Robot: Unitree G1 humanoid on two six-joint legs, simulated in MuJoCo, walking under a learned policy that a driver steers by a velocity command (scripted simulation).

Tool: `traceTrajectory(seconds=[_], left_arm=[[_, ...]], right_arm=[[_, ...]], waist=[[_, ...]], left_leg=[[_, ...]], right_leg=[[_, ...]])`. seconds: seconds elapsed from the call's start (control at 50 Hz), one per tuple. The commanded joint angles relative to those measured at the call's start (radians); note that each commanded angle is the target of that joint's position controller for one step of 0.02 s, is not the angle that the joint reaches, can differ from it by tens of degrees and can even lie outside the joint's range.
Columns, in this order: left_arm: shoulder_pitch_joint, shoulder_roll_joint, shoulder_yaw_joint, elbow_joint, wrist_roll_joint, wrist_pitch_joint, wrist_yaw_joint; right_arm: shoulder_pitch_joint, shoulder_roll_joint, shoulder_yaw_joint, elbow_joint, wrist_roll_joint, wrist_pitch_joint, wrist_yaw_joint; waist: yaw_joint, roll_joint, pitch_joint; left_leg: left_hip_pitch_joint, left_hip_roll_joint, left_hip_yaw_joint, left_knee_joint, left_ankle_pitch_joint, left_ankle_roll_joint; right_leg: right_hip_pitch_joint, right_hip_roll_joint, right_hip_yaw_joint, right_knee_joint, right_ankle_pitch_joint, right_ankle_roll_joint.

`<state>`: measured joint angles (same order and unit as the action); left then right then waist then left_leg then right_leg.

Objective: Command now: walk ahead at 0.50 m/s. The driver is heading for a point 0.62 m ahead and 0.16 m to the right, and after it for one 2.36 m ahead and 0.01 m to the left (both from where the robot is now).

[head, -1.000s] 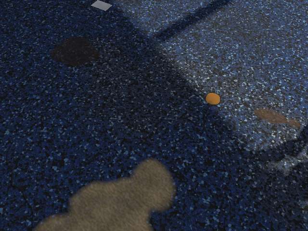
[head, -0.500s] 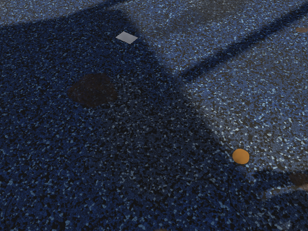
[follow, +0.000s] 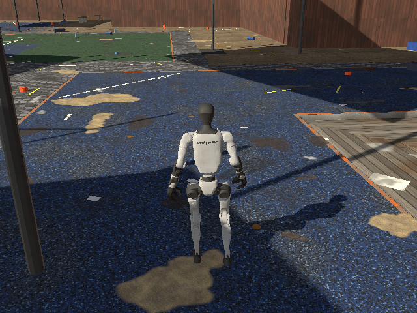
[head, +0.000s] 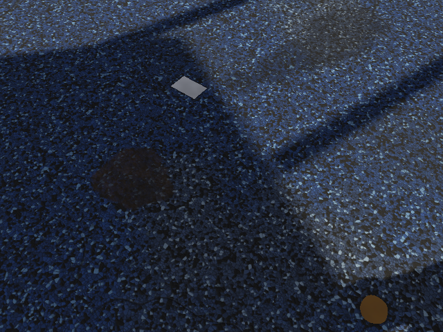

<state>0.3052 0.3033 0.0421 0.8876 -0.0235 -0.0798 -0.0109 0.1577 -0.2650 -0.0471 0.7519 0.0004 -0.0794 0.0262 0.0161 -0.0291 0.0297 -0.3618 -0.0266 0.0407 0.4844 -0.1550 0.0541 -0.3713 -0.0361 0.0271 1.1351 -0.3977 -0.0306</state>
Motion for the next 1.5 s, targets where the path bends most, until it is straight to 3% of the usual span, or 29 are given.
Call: traceTrajectory(seconds=[0.02,0.14,0.28,0.34,0.38,0.4,0.42,0.44,0.46,0.5,0.52,0.6,0.76,0.82,0.88,0.9,0.92,0.94,0.96,0.98,1.02,1.08,1.16,1.22,1.24,1.26,1.3,1.38,1.5], left_arm=[[-0.016,0.091,0.026,-0.078,0.008,-0.008,0.003],[-0.143,0.045,0.014,-0.116,0.023,0.012,0.007],[-0.346,0.037,0.003,-0.179,0.008,-0.007,-0.023],[-0.329,0.065,0.011,-0.187,0.010,-0.014,-0.036],[-0.156,0.113,0.039,-0.136,0.015,-0.017,-0.031],[0.015,0.171,0.063,-0.091,0.020,-0.015,-0.022],[0.125,0.278,0.089,-0.072,0.033,-0.007,-0.015],[0.148,0.211,0.071,-0.064,0.016,-0.002,-0.019],[0.080,0.160,0.052,-0.074,0.011,-0.004,-0.018],[-0.050,0.106,0.036,-0.097,0.023,-0.005,-0.017],[-0.086,0.076,0.027,-0.102,0.033,-0.010,-0.019],[-0.084,0.097,0.035,-0.079,0.028,-0.027,-0.016],[0.032,0.129,0.041,-0.009,0.016,-0.006,0.013],[0.054,0.131,0.041,0.018,0.015,0.018,0.020],[-0.005,0.141,0.045,0.015,0.010,0.032,0.027],[0.024,0.114,0.035,0.011,0.022,0.031,0.028],[0.143,0.030,0.006,0.009,0.048,0.020,0.020],[0.222,-0.007,-0.009,0.050,0.031,0.018,0.013],[0.171,0.093,0.017,0.048,0.005,0.022,0.010],[0.073,0.108,0.024,0.021,-0.011,0.033,0.017],[0.013,0.084,0.028,0.013,0.012,0.070,0.040],[0.055,0.029,0.018,0.034,0.026,0.098,0.058],[0.026,0.027,0.017,0.046,0.033,0.105,0.053],[-0.019,0.049,0.019,0.034,0.058,0.105,0.049],[-0.051,0.110,0.029,0.023,0.048,0.103,0.054],[-0.072,0.112,0.033,0.039,0.038,0.097,0.052],[-0.099,0.047,0.017,0.048,0.044,0.076,0.047],[-0.080,0.044,0.015,0.075,0.031,0.051,0.043],[-0.073,0.044,0.011,0.104,0.027,0.059,0.046]], right_arm=[[0.052,-0.105,-0.028,-0.026,-0.009,-0.014,0.001],[0.102,-0.152,-0.041,0.027,0.001,-0.024,-0.016],[0.220,-0.185,-0.048,0.102,0.018,0.000,-0.027],[0.218,-0.198,-0.055,0.120,0.022,0.017,-0.034],[0.187,-0.196,-0.052,0.118,0.020,0.029,-0.038],[0.196,-0.158,-0.035,0.105,0.008,0.031,-0.041],[0.310,-0.054,-0.001,0.081,-0.001,0.013,-0.033],[0.292,-0.073,-0.002,0.096,0.006,-0.011,-0.028],[0.208,-0.160,-0.026,0.076,0.034,-0.026,-0.020],[0.102,-0.153,-0.027,0.051,0.029,-0.031,-0.025],[0.108,-0.145,-0.033,0.056,0.019,-0.020,-0.029],[0.114,-0.089,-0.025,0.059,0.007,0.014,-0.035],[-0.147,-0.049,-0.006,-0.009,0.005,-0.006,-0.011],[-0.167,-0.065,-0.010,-0.023,0.001,-0.017,0.007],[0.003,-0.128,-0.036,0.033,-0.013,-0.021,0.006],[0.092,-0.186,-0.052,0.059,-0.024,-0.024,-0.002],[0.160,-0.247,-0.059,0.066,-0.046,-0.015,-0.010],[0.180,-0.175,-0.039,0.077,-0.024,0.002,-0.010],[0.159,-0.148,-0.029,0.074,-0.003,0.013,-0.003],[0.073,-0.136,-0.025,0.062,-0.001,0.019,-0.005],[-0.061,-0.086,-0.007,0.051,-0.016,0.019,-0.011],[-0.125,-0.090,-0.010,0.065,-0.037,0.022,-0.015],[-0.124,-0.099,-0.009,0.097,-0.017,0.035,-0.028],[-0.084,-0.058,0.008,0.134,-0.011,0.048,-0.030],[-0.050,-0.065,0.004,0.140,-0.017,0.051,-0.031],[-0.043,-0.061,0.004,0.143,-0.017,0.057,-0.038],[-0.041,-0.066,0.002,0.157,-0.016,0.064,-0.048],[-0.024,-0.065,0.000,0.194,-0.013,0.065,-0.049],[-0.033,-0.067,-0.003,0.231,-0.003,0.072,-0.049]], waist=[[-0.014,0.124,-0.069],[-0.023,0.084,-0.006],[-0.091,0.084,0.037],[-0.060,0.102,0.022],[0.037,0.103,-0.081],[0.101,0.059,-0.212],[0.077,-0.169,-0.363],[0.097,-0.231,-0.419],[0.095,-0.153,-0.270],[0.045,-0.044,-0.095],[0.011,-0.058,-0.065],[-0.029,-0.050,-0.036],[0.050,-0.021,0.033],[0.044,-0.045,0.005],[-0.059,-0.053,-0.090],[-0.083,0.010,-0.174],[-0.046,0.196,-0.332],[-0.047,0.300,-0.469],[-0.068,0.198,-0.430],[-0.054,0.148,-0.290],[-0.001,0.111,-0.152],[0.042,0.172,-0.132],[0.038,0.146,-0.154],[0.031,0.094,-0.059],[-0.017,0.012,-0.009],[-0.033,-0.077,0.016],[-0.035,-0.094,0.017],[-0.022,-0.035,-0.036],[-0.009,0.015,-0.065]], left_leg=[[0.242,0.257,-0.326,-0.293,0.068,0.181],[0.192,0.224,-0.168,-0.369,0.177,0.182],[0.323,0.254,-0.122,-0.326,0.157,0.143],[0.413,0.291,-0.136,-0.251,0.267,0.117],[0.401,0.239,-0.087,-0.047,0.539,0.080],[0.274,0.185,-0.043,0.187,0.459,0.048],[-0.134,0.032,0.009,0.587,0.077,-0.031],[-0.303,-0.028,-0.122,0.751,-0.422,-0.038],[-0.404,0.036,-0.156,0.827,-0.385,-0.020],[-0.378,0.127,-0.106,0.732,-0.218,-0.012],[-0.315,0.158,-0.114,0.674,-0.164,-0.014],[-0.267,0.177,-0.102,0.551,-0.058,-0.048],[-0.227,0.110,-0.040,0.100,0.282,-0.064],[-0.182,0.078,-0.048,0.028,0.260,-0.036],[0.038,0.033,-0.031,-0.048,0.261,0.014],[0.227,0.094,-0.068,-0.039,0.568,0.044],[0.603,0.329,-0.314,0.064,0.913,0.181],[0.701,0.453,-0.505,0.030,0.941,0.301],[0.593,0.408,-0.476,-0.027,0.707,0.276],[0.461,0.365,-0.397,-0.073,0.534,0.234],[0.186,0.300,-0.295,-0.165,0.323,0.181],[0.004,0.235,-0.191,-0.227,0.244,0.167],[-0.018,0.220,-0.168,-0.241,-0.028,0.143],[-0.080,0.148,-0.152,-0.230,-0.364,0.030],[-0.063,0.094,-0.114,-0.196,-0.352,-0.008],[0.037,0.053,-0.061,-0.158,-0.259,-0.031],[0.146,0.054,-0.051,-0.097,-0.132,-0.028],[0.166,0.061,-0.049,-0.072,0.030,-0.013],[0.196,0.064,-0.045,-0.050,0.159,-0.018]], right_leg=[[-0.247,-0.105,0.043,-0.007,0.097,0.008],[-0.292,-0.110,0.022,-0.293,0.349,0.054],[-0.259,-0.052,-0.008,-0.582,0.466,0.027],[-0.217,-0.034,-0.014,-0.625,0.358,-0.013],[0.035,0.024,-0.070,-0.661,0.334,-0.055],[0.309,-0.044,-0.003,-0.620,0.368,-0.099],[0.711,-0.296,0.429,-0.656,0.231,-0.256],[0.774,-0.354,0.703,-0.814,0.096,-0.302],[0.667,-0.325,0.587,-0.835,0.023,-0.251],[0.389,-0.250,0.365,-0.886,0.142,-0.205],[0.295,-0.217,0.297,-0.917,0.216,-0.190],[0.190,-0.190,0.172,-1.001,0.371,-0.212],[0.244,-0.141,0.011,-0.994,0.521,-0.160],[0.339,-0.167,0.010,-0.889,0.674,-0.131],[0.375,-0.140,0.010,-0.690,0.823,-0.075],[0.309,-0.074,-0.027,-0.525,0.723,-0.031],[0.019,0.018,-0.046,-0.211,0.266,0.029],[-0.101,0.090,0.023,0.017,-0.303,0.068],[-0.132,0.050,0.097,0.086,-0.314,0.064],[-0.191,0.014,0.061,0.083,-0.265,0.064],[-0.119,-0.055,0.049,-0.054,-0.147,0.075],[0.073,-0.042,0.007,-0.262,-0.057,0.085],[0.212,-0.025,-0.022,-0.499,0.175,0.064],[0.261,-0.059,0.019,-0.690,0.249,0.017],[0.184,-0.093,0.051,-0.723,0.160,-0.009],[0.050,-0.072,0.049,-0.756,-0.023,-0.020],[-0.014,-0.061,0.044,-0.802,-0.026,0.014],[0.094,-0.045,0.021,-0.746,0.213,0.031],[0.159,-0.033,0.004,-0.713,0.362,0.019]])
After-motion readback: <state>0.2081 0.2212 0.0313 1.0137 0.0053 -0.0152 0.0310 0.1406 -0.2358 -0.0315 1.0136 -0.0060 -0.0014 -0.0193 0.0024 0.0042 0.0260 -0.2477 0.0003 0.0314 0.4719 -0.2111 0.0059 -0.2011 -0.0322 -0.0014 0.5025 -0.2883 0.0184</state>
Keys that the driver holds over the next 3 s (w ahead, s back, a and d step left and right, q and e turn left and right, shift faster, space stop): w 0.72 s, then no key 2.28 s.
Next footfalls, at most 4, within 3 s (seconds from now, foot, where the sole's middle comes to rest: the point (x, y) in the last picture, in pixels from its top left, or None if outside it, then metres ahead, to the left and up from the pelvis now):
0.40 right None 0.39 -0.15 -0.77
0.90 left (202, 263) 0.68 0.08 -0.77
1.22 right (280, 277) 0.64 -0.17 -0.77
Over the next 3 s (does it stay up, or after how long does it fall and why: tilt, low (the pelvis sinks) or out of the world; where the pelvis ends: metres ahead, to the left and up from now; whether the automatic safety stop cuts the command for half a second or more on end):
stays up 0.63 -0.04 0.00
